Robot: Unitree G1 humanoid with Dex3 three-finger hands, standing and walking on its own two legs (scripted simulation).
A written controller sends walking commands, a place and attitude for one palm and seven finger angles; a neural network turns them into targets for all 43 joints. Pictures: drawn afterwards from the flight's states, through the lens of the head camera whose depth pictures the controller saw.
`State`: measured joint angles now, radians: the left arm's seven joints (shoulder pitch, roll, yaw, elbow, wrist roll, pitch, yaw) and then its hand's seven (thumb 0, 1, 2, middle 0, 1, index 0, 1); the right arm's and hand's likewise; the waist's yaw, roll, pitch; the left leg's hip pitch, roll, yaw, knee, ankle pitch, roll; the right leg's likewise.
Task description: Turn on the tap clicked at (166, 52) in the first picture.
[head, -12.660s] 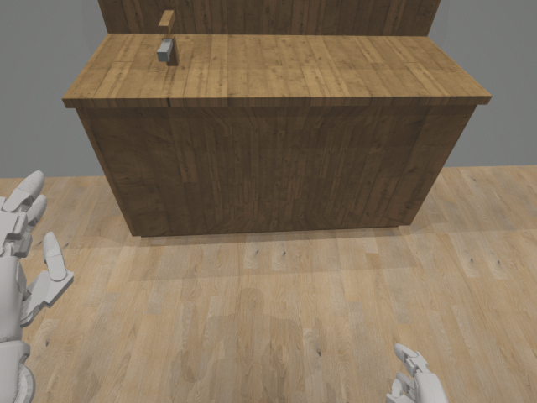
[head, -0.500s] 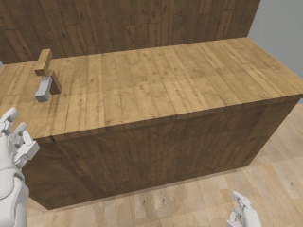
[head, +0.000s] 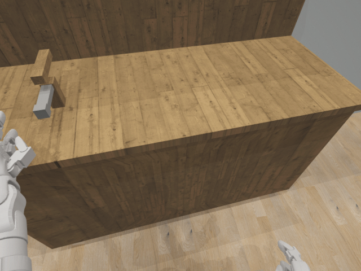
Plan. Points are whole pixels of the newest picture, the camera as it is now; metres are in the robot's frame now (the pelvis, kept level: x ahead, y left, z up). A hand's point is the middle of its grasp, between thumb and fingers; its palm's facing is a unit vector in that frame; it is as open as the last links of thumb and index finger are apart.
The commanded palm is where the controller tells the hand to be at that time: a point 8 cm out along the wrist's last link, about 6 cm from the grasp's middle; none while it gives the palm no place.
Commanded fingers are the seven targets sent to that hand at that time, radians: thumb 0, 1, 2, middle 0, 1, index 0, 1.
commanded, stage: reach beside the lever's end, fingers flat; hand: left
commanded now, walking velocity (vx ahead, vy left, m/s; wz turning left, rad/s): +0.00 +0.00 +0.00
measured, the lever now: (42, 111) +0.45 +0.39 +0.09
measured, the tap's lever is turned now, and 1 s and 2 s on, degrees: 0 0 3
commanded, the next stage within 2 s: push the lever round in 1.04 s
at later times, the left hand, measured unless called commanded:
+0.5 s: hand (28, 130) +0.38 +0.39 +0.09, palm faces +0.57 -0.82 -0.07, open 7.8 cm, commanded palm +0.34 +0.43 +0.08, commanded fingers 0.00 0.90 0.90 -0.15 -0.15 -0.15 -0.15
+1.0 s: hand (28, 127) +0.41 +0.41 +0.07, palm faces +0.56 -0.82 -0.06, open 7.8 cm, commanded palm +0.35 +0.44 +0.08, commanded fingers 0.00 0.90 0.90 -0.15 -0.15 -0.15 -0.15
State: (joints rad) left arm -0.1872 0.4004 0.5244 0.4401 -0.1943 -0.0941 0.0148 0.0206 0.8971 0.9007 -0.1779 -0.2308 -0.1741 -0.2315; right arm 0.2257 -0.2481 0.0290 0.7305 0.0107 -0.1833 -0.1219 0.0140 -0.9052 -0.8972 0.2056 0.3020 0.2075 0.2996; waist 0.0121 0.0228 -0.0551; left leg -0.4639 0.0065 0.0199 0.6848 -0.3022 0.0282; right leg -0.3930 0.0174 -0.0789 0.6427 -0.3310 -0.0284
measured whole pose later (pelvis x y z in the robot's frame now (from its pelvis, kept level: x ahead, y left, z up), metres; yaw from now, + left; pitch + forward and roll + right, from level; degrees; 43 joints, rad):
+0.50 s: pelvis +0.00 +0.00 -0.02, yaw -1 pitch +11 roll -3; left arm -0.55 0.66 0.67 1.01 -0.11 -0.28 -0.10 0.02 0.90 0.90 -0.16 -0.17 -0.15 -0.17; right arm 0.33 -0.29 0.03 0.73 0.00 -0.10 -0.10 0.01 -0.91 -0.90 0.21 0.30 0.21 0.30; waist -0.06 0.01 -0.07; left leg -0.67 0.03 0.01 0.81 -0.34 0.03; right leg -0.58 0.03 -0.09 0.74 -0.36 -0.03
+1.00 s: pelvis +0.01 +0.02 -0.02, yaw -2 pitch +15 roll -4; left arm -0.54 0.70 0.76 1.03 -0.10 -0.32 -0.14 0.02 0.90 0.90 -0.15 -0.15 -0.15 -0.16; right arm 0.36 -0.28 0.03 0.69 -0.01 -0.02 -0.08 0.01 -0.91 -0.90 0.21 0.30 0.21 0.30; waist -0.08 0.01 -0.09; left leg -0.74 0.04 0.03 0.88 -0.39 0.05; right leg -0.65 0.05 -0.07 0.78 -0.38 -0.01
